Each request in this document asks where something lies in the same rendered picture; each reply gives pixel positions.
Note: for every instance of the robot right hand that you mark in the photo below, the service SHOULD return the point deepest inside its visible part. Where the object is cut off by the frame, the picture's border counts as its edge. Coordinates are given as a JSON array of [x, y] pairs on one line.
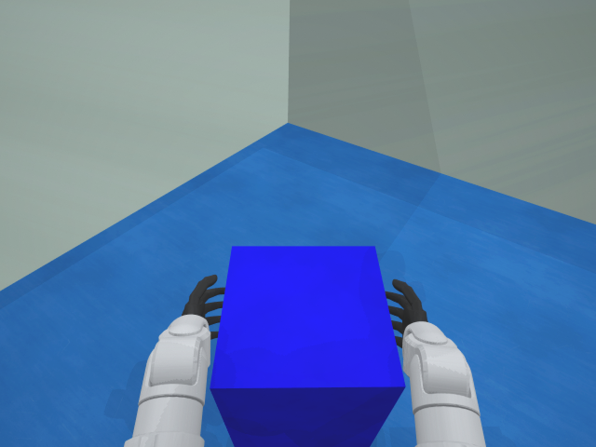
[[412, 308]]

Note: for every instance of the left robot forearm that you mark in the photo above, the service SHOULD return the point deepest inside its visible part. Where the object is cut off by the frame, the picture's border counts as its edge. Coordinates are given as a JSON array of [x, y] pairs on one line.
[[174, 387]]

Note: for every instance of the right robot forearm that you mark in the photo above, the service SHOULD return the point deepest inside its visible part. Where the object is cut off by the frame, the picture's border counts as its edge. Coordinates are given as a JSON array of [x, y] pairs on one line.
[[445, 407]]

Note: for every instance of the carton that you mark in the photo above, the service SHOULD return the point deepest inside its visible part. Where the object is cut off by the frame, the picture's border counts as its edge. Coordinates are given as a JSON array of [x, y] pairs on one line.
[[306, 354]]

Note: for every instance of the robot left hand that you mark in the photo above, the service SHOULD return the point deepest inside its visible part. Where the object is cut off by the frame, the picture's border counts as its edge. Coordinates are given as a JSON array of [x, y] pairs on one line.
[[198, 298]]

